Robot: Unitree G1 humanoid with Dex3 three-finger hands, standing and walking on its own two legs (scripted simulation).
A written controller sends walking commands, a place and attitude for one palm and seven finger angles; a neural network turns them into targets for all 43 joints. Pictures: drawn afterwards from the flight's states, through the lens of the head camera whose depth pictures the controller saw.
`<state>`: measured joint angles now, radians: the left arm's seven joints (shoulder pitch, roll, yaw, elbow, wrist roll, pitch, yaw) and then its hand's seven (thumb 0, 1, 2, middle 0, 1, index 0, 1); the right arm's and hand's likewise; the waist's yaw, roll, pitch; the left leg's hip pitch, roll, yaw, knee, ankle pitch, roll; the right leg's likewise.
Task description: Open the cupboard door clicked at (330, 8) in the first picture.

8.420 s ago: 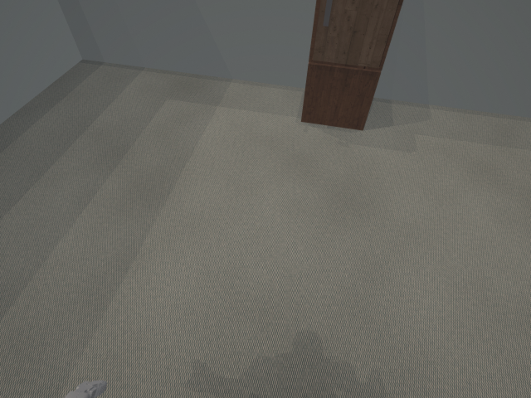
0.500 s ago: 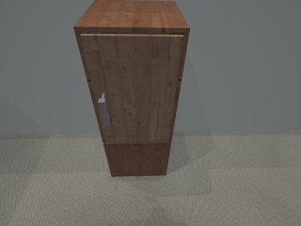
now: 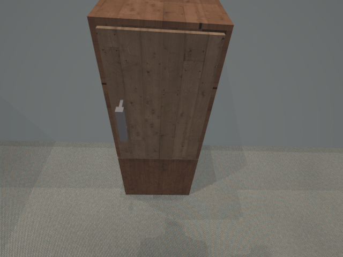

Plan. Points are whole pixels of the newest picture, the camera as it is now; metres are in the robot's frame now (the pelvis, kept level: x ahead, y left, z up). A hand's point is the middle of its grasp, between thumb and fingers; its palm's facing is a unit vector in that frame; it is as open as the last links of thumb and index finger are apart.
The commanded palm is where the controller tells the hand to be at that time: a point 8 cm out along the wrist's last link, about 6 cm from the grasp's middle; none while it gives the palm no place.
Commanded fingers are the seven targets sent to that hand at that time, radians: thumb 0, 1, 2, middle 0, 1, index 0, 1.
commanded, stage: come to a stop and stand still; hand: left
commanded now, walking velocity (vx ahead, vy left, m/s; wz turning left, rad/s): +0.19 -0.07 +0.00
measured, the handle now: (122, 120) +0.58 +0.21 -0.07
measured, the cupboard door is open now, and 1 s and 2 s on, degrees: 0 0 0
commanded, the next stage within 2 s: look again from close up in 1.00 s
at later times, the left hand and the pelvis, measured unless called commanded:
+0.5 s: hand out of the picture +0.10 +0.16 -0.17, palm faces +0.08 -0.98 -0.21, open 7.3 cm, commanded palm none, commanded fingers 0.00 0.90 0.90 -0.20 -0.30 -0.20 -0.30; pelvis +0.04 -0.02 +0.00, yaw +1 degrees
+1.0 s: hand out of the picture -0.02 +0.15 -0.17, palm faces +0.03 -0.98 -0.20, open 7.4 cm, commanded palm none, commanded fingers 0.00 0.90 0.90 -0.20 -0.30 -0.20 -0.30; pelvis +0.02 -0.01 +0.00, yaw +0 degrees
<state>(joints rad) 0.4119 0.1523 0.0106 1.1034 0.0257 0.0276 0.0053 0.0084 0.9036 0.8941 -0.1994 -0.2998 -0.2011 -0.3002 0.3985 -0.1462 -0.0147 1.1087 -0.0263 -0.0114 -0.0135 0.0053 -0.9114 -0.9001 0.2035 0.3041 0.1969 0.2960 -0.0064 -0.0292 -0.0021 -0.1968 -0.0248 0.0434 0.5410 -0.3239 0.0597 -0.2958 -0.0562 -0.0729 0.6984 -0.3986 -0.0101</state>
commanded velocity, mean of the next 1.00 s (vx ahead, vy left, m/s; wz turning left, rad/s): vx -0.05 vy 0.01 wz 0.00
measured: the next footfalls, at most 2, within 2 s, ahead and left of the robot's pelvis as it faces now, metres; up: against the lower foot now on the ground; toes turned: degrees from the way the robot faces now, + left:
right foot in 0.22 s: +0.13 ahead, -0.14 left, +0.00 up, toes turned -3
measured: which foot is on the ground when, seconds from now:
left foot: down 0.00-1.00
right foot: up 0.00-0.20, down 0.22-1.00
